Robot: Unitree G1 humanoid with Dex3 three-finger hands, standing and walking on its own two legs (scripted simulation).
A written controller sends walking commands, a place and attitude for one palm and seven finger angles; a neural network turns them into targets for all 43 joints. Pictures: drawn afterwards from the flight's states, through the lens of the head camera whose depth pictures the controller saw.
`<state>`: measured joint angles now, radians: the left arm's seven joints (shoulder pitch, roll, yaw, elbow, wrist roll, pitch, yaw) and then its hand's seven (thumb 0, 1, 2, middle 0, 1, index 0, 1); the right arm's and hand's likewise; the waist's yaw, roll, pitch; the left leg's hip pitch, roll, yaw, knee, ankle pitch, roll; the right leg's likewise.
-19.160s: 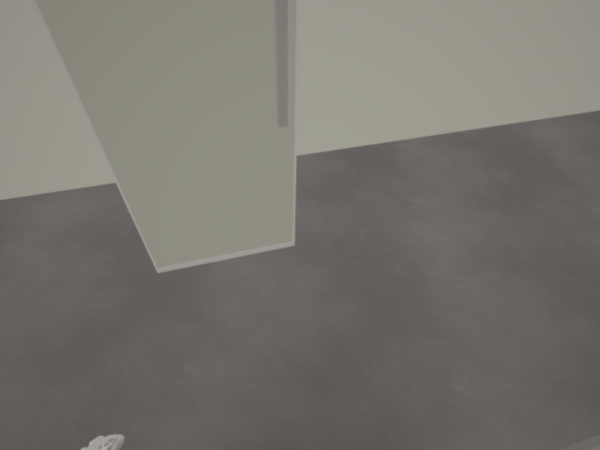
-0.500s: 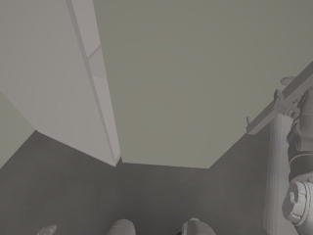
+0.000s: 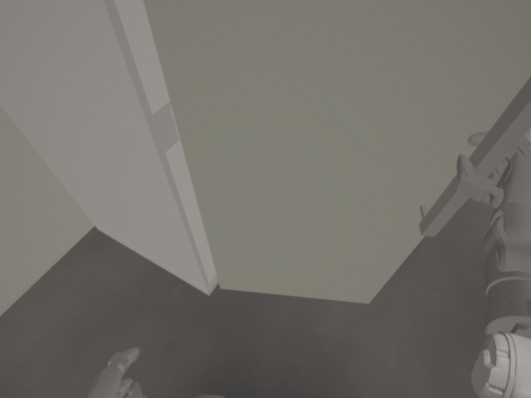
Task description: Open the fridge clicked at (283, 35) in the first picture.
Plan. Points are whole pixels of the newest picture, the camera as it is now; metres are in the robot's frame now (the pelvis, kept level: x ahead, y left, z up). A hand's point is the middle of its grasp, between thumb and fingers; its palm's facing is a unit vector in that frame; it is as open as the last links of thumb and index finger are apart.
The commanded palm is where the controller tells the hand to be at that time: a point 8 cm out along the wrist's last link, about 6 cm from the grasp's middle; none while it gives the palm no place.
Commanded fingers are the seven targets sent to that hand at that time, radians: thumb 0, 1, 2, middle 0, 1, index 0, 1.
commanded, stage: stop walking and hold the door back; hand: right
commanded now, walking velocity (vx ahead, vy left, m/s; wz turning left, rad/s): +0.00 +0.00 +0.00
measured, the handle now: (471, 159) +0.49 -0.26 +0.10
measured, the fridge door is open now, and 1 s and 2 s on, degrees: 66 71 69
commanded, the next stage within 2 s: loosen the grip on the handle in 0.96 s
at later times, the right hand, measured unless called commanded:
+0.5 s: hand (471, 199) +0.40 -0.24 +0.11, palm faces +0.24 +0.95 -0.22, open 6.1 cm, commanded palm +0.37 -0.30 +0.11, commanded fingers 0.00 -0.90 -0.90 0.45 1.40 0.45 1.40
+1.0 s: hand (470, 197) +0.40 -0.23 +0.11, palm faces +0.26 +0.94 -0.22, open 5.8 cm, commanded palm +0.37 -0.29 +0.11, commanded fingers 0.00 -0.90 -0.90 0.45 1.40 0.45 1.40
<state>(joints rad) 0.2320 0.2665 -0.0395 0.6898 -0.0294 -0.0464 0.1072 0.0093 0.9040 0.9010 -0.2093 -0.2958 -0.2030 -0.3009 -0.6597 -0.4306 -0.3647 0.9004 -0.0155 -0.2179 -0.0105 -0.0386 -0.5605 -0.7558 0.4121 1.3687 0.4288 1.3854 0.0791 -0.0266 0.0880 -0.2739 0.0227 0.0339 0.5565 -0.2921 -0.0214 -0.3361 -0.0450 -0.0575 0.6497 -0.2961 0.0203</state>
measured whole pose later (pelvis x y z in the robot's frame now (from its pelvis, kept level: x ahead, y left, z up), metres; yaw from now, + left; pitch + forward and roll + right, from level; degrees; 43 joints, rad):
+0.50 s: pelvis -0.03 -0.01 +0.00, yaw +4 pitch +1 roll +2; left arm 0.24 0.25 -0.03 0.68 -0.03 -0.02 0.13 0.01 0.90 0.90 -0.21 -0.30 -0.20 -0.30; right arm -0.47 -0.43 -0.30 0.68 0.02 -0.20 -0.05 -0.08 -0.60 -0.76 0.44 1.39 0.39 1.39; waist 0.07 0.00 0.05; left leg -0.26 0.00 0.05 0.50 -0.25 -0.01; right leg -0.34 -0.07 -0.13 0.58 -0.26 -0.03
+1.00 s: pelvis -0.05 +0.00 +0.00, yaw +3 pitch +0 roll +2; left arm 0.32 0.29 -0.02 0.76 -0.04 -0.05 0.14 0.01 0.90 0.90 -0.21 -0.30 -0.20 -0.30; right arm -0.75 -0.48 -0.29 1.10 0.00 -0.21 -0.04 -0.07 -0.61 -0.80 0.39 1.35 0.43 1.39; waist 0.07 -0.02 0.06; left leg -0.28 -0.01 0.08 0.50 -0.22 0.01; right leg -0.36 -0.08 -0.10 0.55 -0.20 -0.02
